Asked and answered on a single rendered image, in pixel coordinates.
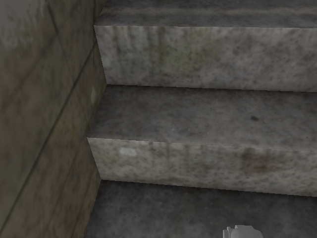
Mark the robot right thigh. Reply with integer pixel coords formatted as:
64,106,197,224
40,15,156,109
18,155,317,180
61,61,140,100
223,225,263,238

